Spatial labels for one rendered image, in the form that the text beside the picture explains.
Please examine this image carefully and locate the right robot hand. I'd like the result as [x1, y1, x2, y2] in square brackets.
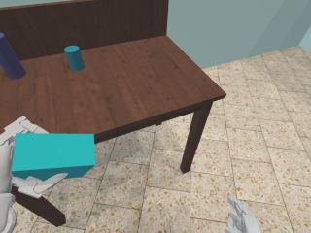
[225, 195, 262, 233]

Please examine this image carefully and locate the left robot hand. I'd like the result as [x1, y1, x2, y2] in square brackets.
[0, 116, 68, 199]

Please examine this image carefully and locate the sponge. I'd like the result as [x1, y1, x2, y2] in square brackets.
[11, 133, 95, 182]

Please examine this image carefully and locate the table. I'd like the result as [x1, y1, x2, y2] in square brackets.
[0, 0, 226, 227]

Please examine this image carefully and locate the robot left forearm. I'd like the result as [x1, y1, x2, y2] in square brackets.
[0, 193, 17, 233]

